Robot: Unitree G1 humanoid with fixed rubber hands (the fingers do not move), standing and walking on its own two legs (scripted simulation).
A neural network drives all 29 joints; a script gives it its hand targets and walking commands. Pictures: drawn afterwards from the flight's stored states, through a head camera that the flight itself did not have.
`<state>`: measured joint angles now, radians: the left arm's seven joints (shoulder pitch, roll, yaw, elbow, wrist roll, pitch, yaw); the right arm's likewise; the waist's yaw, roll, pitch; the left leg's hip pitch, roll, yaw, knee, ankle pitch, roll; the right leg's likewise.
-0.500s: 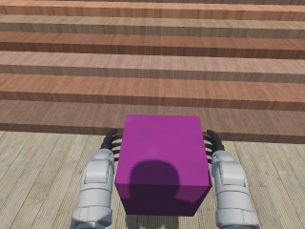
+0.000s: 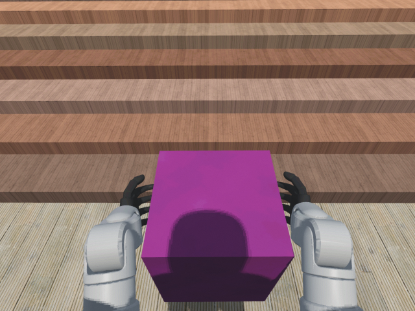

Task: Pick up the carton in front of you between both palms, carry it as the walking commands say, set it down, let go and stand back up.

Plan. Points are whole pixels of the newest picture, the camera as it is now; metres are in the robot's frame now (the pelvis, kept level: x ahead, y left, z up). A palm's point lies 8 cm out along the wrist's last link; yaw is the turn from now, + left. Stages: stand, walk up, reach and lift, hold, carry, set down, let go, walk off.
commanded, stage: carry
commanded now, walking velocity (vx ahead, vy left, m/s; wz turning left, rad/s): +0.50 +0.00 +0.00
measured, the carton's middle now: (214, 229) +0.27 +0.01 +0.02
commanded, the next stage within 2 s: none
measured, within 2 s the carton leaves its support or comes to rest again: neither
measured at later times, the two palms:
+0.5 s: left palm (178, 96) +0.57 +0.11 +0.14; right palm (294, 94) +0.60 -0.19 +0.13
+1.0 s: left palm (188, 36) +1.01 +0.13 +0.13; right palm (268, 37) +0.99 -0.17 +0.13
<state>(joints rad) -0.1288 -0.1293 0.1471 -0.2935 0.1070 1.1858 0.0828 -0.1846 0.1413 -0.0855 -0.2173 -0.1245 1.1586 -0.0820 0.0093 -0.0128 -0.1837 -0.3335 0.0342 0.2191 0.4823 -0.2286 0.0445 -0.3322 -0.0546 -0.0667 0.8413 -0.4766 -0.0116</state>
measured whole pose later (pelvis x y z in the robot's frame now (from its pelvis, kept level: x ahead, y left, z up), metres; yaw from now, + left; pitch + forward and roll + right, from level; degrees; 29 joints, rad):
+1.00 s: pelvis +0.60 +0.00 +0.00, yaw +0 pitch +6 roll -1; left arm -0.89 0.01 0.28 0.05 0.07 1.33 0.14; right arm -0.86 0.00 -0.29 0.05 -0.04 1.29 -0.15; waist -0.06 0.00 0.10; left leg -0.32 0.00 0.18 0.49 -0.29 0.09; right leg -0.73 -0.05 -0.04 1.11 -0.33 -0.05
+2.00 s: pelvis +1.79 -0.13 +0.25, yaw +6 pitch +14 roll +0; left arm -0.77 0.02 0.48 -0.26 -0.05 1.26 0.09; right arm -0.97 0.15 -0.21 -0.12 -0.21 1.26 -0.15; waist -0.03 0.16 0.09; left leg -0.36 -0.08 -0.12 0.92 -0.67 0.16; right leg -0.92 0.24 0.00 2.47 -1.03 -0.01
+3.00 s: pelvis +3.19 -0.32 +0.76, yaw +0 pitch +6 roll +4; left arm -1.08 0.03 0.42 0.23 0.12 1.45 0.16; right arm -1.13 0.02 -0.44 0.28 -0.19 1.40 -0.13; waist 0.08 -0.10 0.09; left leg -0.64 0.04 0.04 0.73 -0.24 -0.02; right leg -0.28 0.22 0.00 0.38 0.00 0.03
